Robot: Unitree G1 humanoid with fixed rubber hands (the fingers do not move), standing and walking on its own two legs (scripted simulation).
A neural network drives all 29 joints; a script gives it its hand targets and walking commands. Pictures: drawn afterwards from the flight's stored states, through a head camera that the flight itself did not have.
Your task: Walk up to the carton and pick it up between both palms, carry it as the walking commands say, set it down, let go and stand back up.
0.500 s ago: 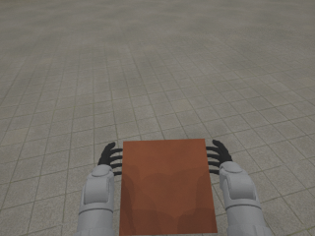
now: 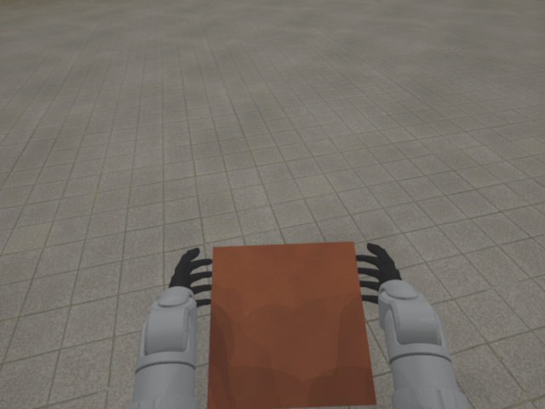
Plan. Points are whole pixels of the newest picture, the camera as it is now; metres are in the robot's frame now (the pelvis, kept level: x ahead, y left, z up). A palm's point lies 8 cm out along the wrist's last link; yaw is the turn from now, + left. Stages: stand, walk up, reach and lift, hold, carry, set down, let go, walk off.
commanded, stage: hold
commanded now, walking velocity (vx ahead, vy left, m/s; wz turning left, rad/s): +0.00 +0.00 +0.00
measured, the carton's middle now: (285, 322) +0.29 +0.00 -0.05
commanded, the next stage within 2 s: carry in 0.50 s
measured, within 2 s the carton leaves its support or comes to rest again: neither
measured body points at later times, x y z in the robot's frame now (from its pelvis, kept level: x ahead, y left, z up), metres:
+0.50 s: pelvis +0.01 +0.00 +0.00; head -0.03 +0.00 +0.45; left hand +0.30 +0.16 +0.04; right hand +0.29 -0.16 +0.04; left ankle +0.02 +0.13 -0.75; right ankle +0.02 -0.13 -0.75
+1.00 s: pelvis -0.02 +0.00 -0.02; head -0.01 +0.00 +0.43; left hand +0.28 +0.21 +0.10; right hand +0.34 -0.09 +0.09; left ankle +0.00 +0.11 -0.73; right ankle +0.00 -0.10 -0.75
